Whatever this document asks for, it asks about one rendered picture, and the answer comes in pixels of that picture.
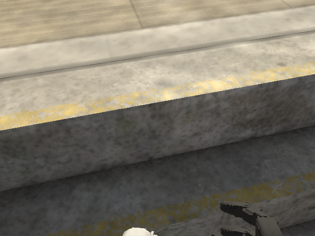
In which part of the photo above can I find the right robot hand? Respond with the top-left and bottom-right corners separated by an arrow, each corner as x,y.
212,201 -> 283,236

